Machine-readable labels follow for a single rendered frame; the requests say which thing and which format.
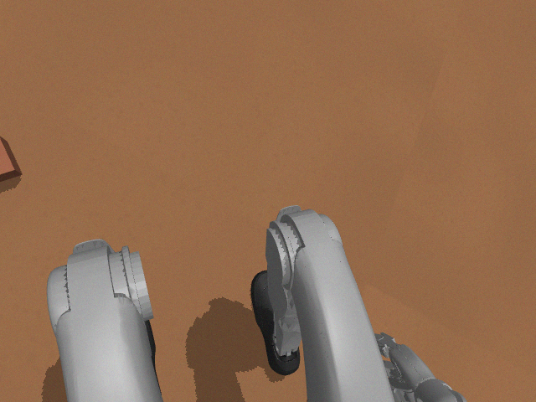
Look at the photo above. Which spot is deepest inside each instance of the small box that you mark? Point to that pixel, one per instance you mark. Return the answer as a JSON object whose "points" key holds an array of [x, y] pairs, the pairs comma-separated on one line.
{"points": [[8, 165]]}

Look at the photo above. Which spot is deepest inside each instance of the right robot arm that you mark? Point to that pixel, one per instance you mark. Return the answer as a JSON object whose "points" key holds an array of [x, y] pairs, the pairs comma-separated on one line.
{"points": [[435, 390]]}

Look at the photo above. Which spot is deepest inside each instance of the right robot hand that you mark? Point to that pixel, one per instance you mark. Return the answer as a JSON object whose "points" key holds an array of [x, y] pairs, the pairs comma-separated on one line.
{"points": [[406, 371]]}

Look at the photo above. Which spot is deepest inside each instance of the left robot foot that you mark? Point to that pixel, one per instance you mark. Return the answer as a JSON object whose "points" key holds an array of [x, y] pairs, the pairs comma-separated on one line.
{"points": [[152, 344]]}

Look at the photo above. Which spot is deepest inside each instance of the right robot foot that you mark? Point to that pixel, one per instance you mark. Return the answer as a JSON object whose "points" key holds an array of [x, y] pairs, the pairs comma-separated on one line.
{"points": [[283, 365]]}

